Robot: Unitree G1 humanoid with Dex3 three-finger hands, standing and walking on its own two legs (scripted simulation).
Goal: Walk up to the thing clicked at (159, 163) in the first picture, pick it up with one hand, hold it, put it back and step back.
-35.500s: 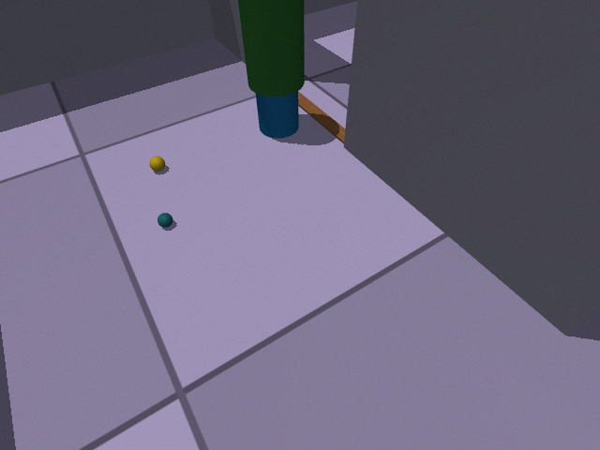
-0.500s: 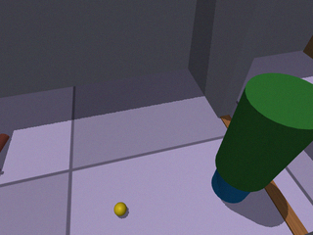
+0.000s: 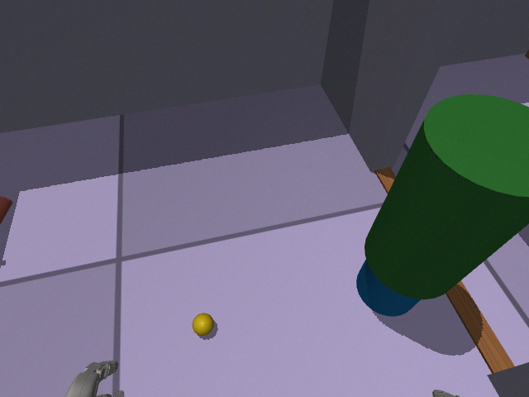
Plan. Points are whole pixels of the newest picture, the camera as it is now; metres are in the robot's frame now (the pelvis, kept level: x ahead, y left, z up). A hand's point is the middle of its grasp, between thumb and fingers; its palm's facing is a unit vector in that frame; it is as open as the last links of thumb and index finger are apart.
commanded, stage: rise first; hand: left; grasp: from above
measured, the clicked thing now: (203, 324) +0.43 +0.24 -0.74
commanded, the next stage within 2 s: none
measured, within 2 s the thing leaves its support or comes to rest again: neither
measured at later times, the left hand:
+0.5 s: hand out of the picture +0.14 +0.27 -0.21, palm faces -0.13 -0.89 -0.45, open 14.0 cm
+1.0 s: hand (135, 392) +0.17 +0.29 -0.32, palm faces -0.37 -0.68 -0.63, open 14.0 cm
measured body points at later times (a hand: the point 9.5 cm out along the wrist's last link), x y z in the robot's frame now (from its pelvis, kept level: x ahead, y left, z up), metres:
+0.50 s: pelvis +0.00 +0.01 -0.06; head +0.08 +0.02 +0.38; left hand +0.15 +0.31 -0.18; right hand +0.14 -0.25 -0.16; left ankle +0.02 +0.14 -0.74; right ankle +0.01 -0.13 -0.74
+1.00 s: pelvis -0.03 +0.01 -0.18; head +0.12 +0.02 +0.25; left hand +0.19 +0.32 -0.28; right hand +0.17 -0.25 -0.27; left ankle +0.02 +0.14 -0.74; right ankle +0.01 -0.13 -0.74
